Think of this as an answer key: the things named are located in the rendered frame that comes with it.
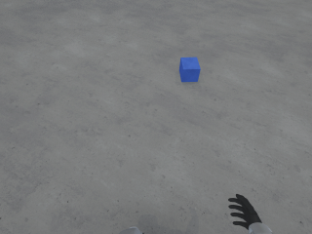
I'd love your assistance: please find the carton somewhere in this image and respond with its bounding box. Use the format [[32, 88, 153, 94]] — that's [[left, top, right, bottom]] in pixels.
[[179, 57, 201, 83]]

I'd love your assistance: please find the right robot hand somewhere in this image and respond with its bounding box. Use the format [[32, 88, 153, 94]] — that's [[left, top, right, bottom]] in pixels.
[[228, 194, 262, 230]]

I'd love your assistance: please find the robot right forearm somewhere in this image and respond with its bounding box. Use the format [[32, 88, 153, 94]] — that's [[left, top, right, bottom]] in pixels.
[[248, 222, 274, 234]]

